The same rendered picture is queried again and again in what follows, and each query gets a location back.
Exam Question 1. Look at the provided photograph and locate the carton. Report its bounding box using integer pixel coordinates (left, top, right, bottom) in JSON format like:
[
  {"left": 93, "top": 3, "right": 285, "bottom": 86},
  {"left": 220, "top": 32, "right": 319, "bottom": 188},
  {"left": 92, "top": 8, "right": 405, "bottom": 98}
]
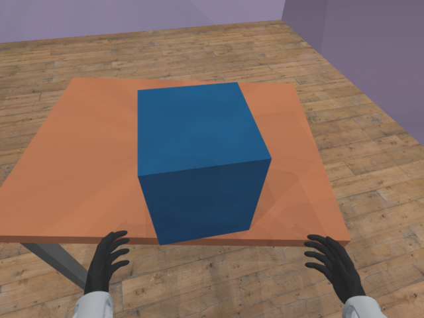
[{"left": 138, "top": 82, "right": 272, "bottom": 245}]

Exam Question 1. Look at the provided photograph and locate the robot right hand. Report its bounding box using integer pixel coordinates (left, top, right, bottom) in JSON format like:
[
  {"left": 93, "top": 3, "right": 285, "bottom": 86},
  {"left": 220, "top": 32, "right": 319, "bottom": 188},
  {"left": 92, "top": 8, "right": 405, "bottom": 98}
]
[{"left": 304, "top": 235, "right": 366, "bottom": 304}]

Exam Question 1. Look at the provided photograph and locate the robot left hand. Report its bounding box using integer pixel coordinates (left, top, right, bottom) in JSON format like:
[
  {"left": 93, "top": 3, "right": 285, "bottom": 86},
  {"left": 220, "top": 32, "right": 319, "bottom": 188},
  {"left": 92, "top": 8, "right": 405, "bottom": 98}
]
[{"left": 84, "top": 231, "right": 129, "bottom": 295}]

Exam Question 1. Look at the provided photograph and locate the table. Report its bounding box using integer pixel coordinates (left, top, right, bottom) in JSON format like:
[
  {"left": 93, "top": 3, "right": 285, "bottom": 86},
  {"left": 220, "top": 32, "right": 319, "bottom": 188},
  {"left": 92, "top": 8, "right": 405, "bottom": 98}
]
[{"left": 0, "top": 78, "right": 351, "bottom": 290}]

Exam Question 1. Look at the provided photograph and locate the left robot forearm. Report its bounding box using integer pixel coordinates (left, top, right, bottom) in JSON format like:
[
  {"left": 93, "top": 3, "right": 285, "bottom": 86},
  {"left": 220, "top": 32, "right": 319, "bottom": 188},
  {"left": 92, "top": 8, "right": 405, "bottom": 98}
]
[{"left": 72, "top": 291, "right": 113, "bottom": 318}]

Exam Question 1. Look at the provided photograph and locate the right robot forearm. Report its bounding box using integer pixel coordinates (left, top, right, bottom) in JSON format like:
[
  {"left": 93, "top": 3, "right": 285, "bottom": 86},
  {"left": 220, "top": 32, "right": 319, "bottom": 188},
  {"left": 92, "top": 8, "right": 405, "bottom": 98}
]
[{"left": 342, "top": 295, "right": 387, "bottom": 318}]

